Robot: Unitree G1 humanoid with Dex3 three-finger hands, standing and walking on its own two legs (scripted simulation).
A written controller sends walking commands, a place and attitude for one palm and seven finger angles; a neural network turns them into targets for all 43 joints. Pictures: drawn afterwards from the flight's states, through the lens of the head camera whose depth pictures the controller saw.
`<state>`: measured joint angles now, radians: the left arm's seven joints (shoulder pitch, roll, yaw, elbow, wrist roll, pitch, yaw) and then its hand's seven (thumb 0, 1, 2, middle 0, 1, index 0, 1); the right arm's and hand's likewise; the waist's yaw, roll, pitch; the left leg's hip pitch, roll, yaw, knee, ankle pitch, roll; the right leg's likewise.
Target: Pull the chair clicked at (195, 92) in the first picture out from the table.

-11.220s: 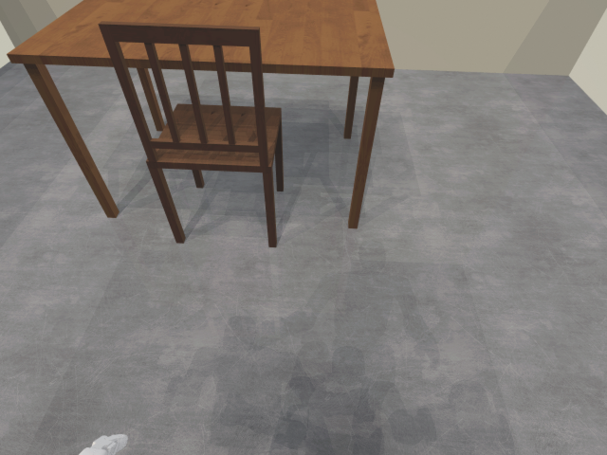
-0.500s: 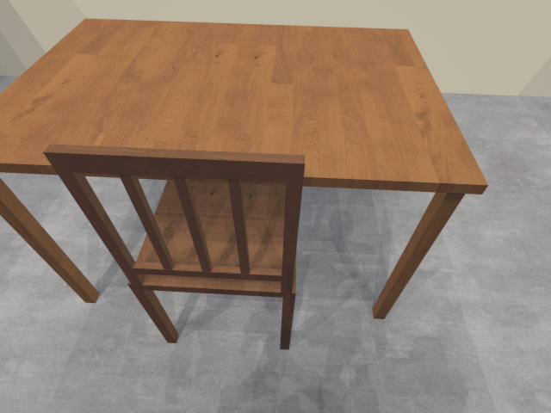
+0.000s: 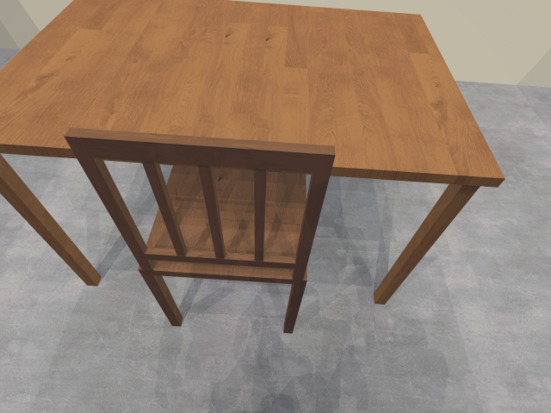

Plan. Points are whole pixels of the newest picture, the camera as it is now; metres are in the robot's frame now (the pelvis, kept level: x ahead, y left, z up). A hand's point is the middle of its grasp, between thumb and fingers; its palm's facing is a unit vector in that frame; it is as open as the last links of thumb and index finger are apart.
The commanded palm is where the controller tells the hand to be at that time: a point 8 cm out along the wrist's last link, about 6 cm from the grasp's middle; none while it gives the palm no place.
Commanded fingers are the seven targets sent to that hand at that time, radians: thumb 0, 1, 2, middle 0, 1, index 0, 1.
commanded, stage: look again from close up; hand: left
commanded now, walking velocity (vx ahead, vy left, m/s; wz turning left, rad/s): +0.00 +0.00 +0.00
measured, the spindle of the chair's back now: (214, 217) +0.47 +0.16 -0.08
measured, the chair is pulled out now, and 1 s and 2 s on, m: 0.00 0.00 0.00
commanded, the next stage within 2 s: raise the hand toward the chair's back in 0.36 s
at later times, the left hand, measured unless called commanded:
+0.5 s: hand out of the picture +0.00 +0.18 -0.17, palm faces +0.05 -0.98 -0.19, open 7.4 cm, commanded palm +0.09 +0.23 -0.07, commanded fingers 0.00 0.83 0.87 -0.19 -0.29 -0.19 -0.29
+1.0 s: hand out of the picture +0.11 +0.17 -0.07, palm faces +0.19 -0.98 -0.02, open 10.2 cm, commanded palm +0.13 +0.22 -0.06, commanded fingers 0.00 0.25 0.62 -0.13 -0.20 -0.13 -0.20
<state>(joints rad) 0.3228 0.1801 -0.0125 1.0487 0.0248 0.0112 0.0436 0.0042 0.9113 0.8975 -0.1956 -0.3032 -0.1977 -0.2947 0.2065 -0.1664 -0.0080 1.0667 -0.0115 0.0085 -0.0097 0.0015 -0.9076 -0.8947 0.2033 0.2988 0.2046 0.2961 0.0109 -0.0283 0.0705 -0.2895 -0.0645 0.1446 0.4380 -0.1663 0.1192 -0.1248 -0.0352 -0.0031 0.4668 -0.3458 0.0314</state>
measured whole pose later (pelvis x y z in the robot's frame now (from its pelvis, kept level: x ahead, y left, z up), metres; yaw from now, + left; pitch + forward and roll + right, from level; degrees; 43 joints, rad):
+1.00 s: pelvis -0.03 -0.06 -0.10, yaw +5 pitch +11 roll -3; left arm 0.54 0.24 0.17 0.05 -0.29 -0.51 -0.28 0.02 0.47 0.71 -0.15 -0.24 -0.15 -0.23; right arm 0.17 -0.29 -0.02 0.51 0.01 -0.26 -0.03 0.01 -0.90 -0.90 0.20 0.30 0.20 0.30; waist 0.05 -0.03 -0.13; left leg -0.96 -0.03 -0.03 1.21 -0.44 0.05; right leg -0.84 0.08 -0.15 1.17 -0.54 -0.10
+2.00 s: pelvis +0.00 +0.00 -0.08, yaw +3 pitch +14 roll -5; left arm 0.33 0.28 0.18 0.01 -0.27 -0.38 -0.27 -0.01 -0.49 0.30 -0.06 -0.09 -0.06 -0.08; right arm 0.21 -0.23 0.06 0.53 0.01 -0.17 -0.03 0.01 -0.90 -0.89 0.21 0.30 0.21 0.30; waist 0.00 0.04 -0.13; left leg -0.92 -0.05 0.01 1.11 -0.44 0.10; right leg -0.78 0.06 -0.10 1.04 -0.51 -0.02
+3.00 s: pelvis +0.01 -0.02 -0.08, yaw +3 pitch +16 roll -4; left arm 0.24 0.28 0.19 0.11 -0.28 -0.38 -0.29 -0.01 -0.49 0.30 -0.06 -0.08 -0.06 -0.08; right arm 0.22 -0.25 0.04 0.55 0.02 -0.18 -0.03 0.01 -0.90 -0.89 0.21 0.30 0.21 0.30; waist -0.02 0.04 -0.14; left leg -0.94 -0.03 0.00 1.13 -0.47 0.08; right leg -0.82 0.08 -0.11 1.07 -0.54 -0.06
